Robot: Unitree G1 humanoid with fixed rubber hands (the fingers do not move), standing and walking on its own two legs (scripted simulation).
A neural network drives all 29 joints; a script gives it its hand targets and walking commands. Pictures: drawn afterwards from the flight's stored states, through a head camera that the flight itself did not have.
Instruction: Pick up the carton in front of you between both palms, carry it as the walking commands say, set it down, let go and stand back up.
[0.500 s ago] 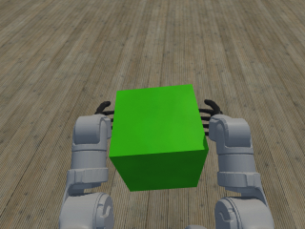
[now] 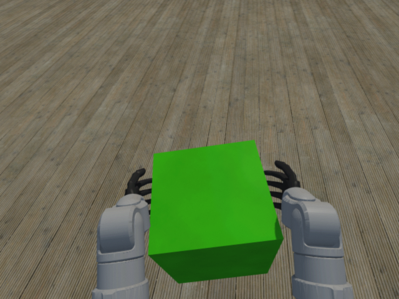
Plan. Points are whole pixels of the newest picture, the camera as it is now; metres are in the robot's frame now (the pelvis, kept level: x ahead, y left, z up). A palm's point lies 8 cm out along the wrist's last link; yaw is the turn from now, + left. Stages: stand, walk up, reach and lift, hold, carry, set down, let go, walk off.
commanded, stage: carry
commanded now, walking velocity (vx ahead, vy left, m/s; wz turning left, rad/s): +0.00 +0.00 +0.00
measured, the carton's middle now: (213, 216) +0.29 +0.00 -0.02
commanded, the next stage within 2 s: none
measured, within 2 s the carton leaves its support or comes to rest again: neither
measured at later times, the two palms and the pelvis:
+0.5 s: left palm (139, 159) +0.39 +0.16 +0.07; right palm (273, 155) +0.38 -0.14 +0.08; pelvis +0.11 +0.02 -0.01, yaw -2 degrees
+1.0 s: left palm (138, 176) +0.34 +0.15 +0.07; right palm (280, 173) +0.33 -0.14 +0.08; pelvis +0.07 +0.02 -0.01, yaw -2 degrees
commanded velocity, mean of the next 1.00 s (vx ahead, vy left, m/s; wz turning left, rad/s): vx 0.00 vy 0.00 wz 0.00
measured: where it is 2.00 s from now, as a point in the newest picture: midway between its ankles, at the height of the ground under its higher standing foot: outside the picture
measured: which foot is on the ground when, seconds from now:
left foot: up 0.00-0.06, down 0.08-1.00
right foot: down 0.00-1.00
